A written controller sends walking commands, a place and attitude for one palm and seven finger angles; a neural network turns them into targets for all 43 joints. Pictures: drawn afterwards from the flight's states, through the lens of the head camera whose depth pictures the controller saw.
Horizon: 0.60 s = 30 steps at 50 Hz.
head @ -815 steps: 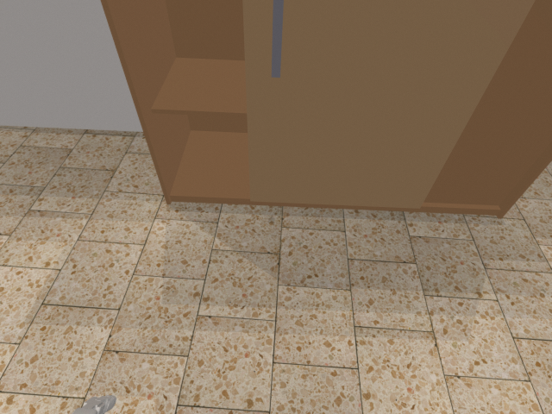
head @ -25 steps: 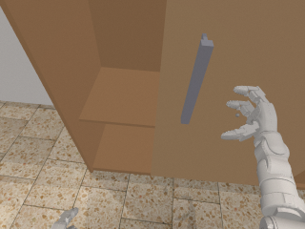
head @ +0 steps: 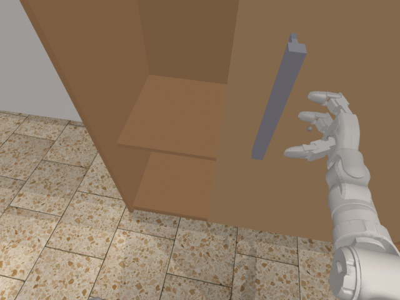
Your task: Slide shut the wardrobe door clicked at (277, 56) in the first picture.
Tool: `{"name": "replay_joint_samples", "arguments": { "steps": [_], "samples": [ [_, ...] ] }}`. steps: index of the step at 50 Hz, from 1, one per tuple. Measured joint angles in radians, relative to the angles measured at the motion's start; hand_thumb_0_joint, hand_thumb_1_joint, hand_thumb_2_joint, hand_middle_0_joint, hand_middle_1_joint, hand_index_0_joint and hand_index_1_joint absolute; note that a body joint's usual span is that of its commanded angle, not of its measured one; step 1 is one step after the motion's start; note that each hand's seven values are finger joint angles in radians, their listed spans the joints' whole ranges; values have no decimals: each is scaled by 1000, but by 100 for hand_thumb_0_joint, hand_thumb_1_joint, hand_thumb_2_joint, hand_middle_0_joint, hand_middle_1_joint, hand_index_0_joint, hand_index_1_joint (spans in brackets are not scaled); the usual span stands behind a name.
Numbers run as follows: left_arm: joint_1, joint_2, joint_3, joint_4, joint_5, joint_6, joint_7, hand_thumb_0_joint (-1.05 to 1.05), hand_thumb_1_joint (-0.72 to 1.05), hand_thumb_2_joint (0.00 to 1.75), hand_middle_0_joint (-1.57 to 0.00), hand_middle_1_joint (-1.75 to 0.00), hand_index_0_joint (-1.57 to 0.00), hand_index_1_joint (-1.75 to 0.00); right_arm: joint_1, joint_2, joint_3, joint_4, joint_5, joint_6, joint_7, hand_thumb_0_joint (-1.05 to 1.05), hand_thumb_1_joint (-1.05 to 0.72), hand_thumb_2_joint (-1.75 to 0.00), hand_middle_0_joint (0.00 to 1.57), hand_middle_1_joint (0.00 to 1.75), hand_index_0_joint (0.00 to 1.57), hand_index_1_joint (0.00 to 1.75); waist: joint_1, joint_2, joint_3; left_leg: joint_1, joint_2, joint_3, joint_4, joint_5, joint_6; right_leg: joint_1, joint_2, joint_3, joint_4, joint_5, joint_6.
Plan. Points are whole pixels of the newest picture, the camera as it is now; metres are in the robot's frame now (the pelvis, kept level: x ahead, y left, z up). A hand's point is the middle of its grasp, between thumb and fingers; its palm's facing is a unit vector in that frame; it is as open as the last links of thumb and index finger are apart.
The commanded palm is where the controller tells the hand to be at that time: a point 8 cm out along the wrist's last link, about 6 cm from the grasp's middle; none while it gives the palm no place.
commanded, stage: move the hooked fingers beside the handle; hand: right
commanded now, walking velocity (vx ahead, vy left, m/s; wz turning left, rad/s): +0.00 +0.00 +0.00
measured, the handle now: (272, 106) +0.50 -0.07 +0.12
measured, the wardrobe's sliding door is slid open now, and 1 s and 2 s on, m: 0.39 0.39 0.39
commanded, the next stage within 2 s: feel for the door with the fingertips in 0.66 s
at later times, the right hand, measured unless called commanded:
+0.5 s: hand (311, 134) +0.44 -0.15 +0.12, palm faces +0.02 +1.00 -0.01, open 14.0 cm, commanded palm +0.41 -0.20 +0.11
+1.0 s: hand (299, 134) +0.43 -0.12 +0.12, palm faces +0.00 +1.00 -0.01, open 14.0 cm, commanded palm +0.40 -0.17 +0.11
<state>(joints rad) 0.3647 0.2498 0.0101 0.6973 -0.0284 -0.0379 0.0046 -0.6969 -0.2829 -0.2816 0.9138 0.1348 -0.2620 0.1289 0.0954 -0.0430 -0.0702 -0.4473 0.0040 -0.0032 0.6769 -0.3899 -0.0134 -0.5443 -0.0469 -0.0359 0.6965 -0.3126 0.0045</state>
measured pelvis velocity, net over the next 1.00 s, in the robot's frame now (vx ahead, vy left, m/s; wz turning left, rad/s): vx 0.00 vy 0.00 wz -0.01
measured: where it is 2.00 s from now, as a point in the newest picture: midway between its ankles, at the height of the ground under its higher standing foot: outside the picture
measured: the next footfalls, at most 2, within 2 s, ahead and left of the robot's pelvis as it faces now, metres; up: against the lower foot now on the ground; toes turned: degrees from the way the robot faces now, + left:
none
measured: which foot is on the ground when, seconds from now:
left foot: down 0.00-1.00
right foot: down 0.00-1.00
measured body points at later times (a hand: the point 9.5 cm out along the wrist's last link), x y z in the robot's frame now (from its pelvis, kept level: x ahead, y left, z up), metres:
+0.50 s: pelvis +0.00 +0.00 +0.00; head +0.04 +0.01 +0.45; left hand +0.09 +0.26 -0.12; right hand +0.43 -0.20 +0.12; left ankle -0.04 +0.13 -0.72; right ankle +0.02 -0.12 -0.72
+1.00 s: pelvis +0.00 +0.00 +0.00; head +0.04 +0.02 +0.45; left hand +0.07 +0.26 -0.13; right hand +0.42 -0.18 +0.12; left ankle -0.04 +0.13 -0.72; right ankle +0.02 -0.12 -0.72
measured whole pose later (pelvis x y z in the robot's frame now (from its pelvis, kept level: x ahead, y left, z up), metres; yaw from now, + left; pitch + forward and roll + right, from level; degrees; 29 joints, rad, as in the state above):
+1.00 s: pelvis +0.00 +0.00 +0.00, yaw -1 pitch +8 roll +1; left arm 0.35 0.24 0.02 0.68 -0.04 -0.03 -0.01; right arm -0.61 -0.21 -0.19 0.77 0.15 -0.25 0.07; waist 0.07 -0.05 -0.08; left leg -0.42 0.00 0.01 0.68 -0.40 -0.01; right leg -0.53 -0.05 -0.02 0.70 -0.32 0.01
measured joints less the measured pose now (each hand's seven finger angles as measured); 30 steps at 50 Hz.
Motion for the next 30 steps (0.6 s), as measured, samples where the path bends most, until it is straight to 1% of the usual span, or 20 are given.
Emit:
{"name": "replay_joint_samples", "arguments": {
  "steps": [4, 11, 15, 20, 26, 30],
  "samples": [
    [9, -3, -1, -10, -3, 13, -2, 0, 91, 90, -20, -30, -21, -30, 38, -4, -8, -28, 1, 0, 0, -1, 50, -30, 31, 120, 30, 120, 0, 1, -2, 6, -3, -5, -3, -1, 0, 7, -3, -5, -1, -4, 0],
    [-4, -5, 3, -6, -8, 11, 2, 0, 91, 90, -20, -30, -21, -30, 67, 11, 26, -80, 13, 5, -5, -1, 50, -30, 30, 120, 30, 120, -15, -2, 2, 19, -1, 7, -7, -3, 0, 11, -1, 7, 4, -6, 1],
    [-27, -4, 1, -2, -10, 7, 2, 0, 91, 90, -20, -30, -21, -30, 49, 22, 43, -62, 12, 12, -10, -1, 50, -30, 30, 120, 30, 120, -20, 0, 0, 20, 0, 14, -3, -5, 0, 8, 2, 14, 9, -7, 0],
    [-50, -4, -2, -18, -8, 4, 3, 0, 91, 90, -20, -30, -21, -30, 39, 23, 36, -49, 5, 15, -15, -1, 50, -30, 31, 120, 30, 120, -17, 3, -1, 16, 1, 13, 3, -6, 1, 6, 2, 14, 11, -6, 1],
    [-51, -2, -3, -30, -12, 3, 0, 0, 91, 90, -20, -30, -21, -30, 36, 26, 57, -50, 10, 7, -17, -1, 50, -30, 30, 120, 30, 120, -24, -2, -1, 18, 1, 17, 6, -8, 1, 7, 3, 17, 16, -7, 1],
    [-52, -3, -9, -25, -12, 7, 1, 0, 91, 90, -20, -30, -21, -30, 14, 28, 56, -22, 8, 14, -19, -1, 50, -30, 31, 120, 30, 120, -23, 1, 1, 11, 2, 19, 12, -10, 2, -1, 4, 20, 18, -6, 2]
  ]
}}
